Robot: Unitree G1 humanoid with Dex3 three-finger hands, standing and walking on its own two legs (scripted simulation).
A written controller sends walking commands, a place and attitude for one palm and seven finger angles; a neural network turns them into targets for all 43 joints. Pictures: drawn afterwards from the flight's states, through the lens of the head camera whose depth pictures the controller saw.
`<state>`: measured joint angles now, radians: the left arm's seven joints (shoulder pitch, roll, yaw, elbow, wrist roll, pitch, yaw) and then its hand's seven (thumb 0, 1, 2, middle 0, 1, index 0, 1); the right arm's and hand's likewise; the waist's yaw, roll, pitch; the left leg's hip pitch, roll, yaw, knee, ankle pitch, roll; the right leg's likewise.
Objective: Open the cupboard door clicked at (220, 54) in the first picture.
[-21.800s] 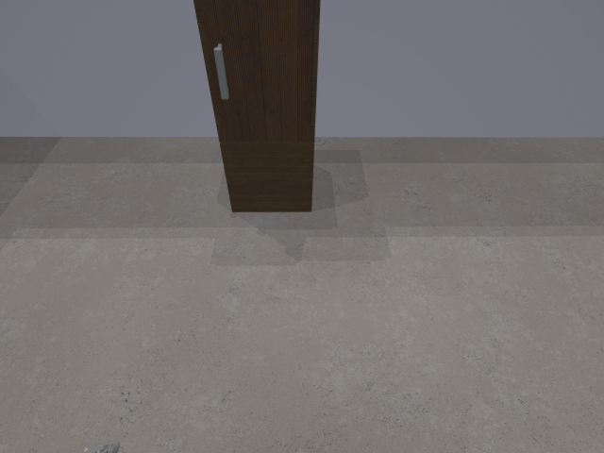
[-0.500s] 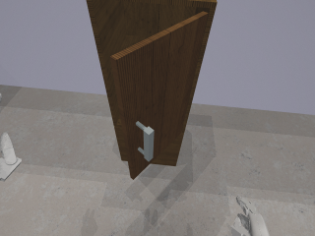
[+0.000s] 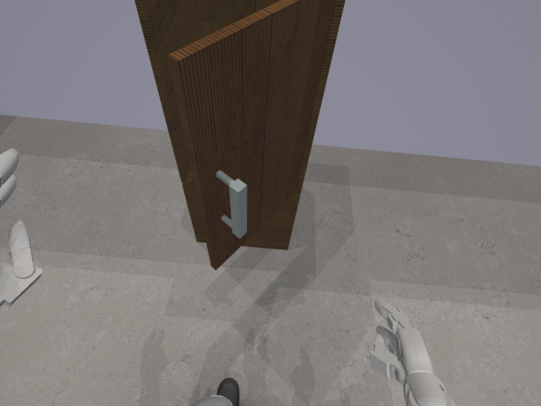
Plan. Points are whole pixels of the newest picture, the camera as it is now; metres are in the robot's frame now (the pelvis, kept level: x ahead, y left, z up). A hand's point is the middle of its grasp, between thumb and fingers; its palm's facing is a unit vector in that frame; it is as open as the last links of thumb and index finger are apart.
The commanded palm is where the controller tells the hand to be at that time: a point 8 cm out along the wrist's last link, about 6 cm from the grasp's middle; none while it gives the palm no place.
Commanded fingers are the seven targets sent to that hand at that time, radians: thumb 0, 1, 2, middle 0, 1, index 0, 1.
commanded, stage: step back with the hand held close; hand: left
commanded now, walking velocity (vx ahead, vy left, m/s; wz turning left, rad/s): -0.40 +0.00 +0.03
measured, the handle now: (231, 205) +0.46 +0.12 -0.07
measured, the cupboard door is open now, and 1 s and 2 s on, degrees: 54 54 54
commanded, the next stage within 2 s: stop stepping back and stand still in 0.14 s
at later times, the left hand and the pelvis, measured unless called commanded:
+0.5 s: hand out of the picture +0.07 +0.21 +0.16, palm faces +0.34 -0.75 -0.57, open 7.4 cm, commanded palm +0.01 +0.25 +0.18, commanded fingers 0.00 0.90 0.90 -0.20 -0.30 -0.20 -0.30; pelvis -0.12 -0.05 +0.00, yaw +1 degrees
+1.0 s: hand out of the picture +0.04 +0.24 +0.16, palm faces +0.48 -0.76 -0.43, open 7.5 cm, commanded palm -0.02 +0.27 +0.18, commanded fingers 0.00 0.90 0.90 -0.20 -0.30 -0.20 -0.30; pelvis -0.15 -0.04 +0.00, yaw +3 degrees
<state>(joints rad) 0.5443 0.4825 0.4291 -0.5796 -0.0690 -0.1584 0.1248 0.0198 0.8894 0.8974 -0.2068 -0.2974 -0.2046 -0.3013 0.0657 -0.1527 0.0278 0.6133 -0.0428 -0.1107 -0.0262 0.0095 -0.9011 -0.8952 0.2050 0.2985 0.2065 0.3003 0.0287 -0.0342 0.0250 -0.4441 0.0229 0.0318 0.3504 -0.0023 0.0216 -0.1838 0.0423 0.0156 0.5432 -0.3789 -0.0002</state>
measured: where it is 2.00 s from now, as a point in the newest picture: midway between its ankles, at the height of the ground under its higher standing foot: outside the picture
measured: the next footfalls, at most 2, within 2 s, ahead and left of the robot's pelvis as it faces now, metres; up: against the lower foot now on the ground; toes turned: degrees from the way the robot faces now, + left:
right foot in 0.02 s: -0.09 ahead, -0.14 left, +0.00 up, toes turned +1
left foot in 0.24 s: +0.00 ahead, +0.06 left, +0.00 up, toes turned +3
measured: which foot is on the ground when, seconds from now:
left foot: down 0.00-0.04, up 0.06-0.22, down 0.24-0.46, up 0.48-0.66, down 0.68-1.00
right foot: up 0.00-0.00, down 0.02-1.00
